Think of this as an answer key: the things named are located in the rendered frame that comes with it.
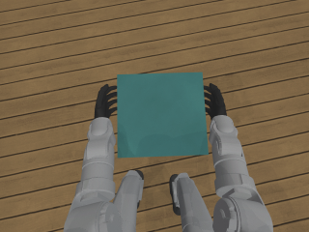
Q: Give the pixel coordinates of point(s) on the right robot forearm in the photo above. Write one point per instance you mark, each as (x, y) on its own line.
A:
(232, 177)

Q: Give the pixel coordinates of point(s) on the robot right hand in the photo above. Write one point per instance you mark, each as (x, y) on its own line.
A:
(216, 103)

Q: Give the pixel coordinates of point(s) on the robot right shin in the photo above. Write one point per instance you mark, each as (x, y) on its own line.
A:
(181, 175)

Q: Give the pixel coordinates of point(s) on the carton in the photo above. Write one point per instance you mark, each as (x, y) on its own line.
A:
(161, 115)

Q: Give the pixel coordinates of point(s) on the left robot upper arm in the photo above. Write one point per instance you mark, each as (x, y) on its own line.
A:
(102, 216)

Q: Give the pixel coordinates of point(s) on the right robot upper arm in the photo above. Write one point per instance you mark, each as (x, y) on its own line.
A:
(233, 214)

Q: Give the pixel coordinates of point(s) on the left robot forearm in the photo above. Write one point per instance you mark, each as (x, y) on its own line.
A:
(97, 176)

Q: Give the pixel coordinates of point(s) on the robot left hand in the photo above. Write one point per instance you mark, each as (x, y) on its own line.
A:
(103, 103)

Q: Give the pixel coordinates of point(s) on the left robot foot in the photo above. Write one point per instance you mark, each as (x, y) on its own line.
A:
(142, 176)

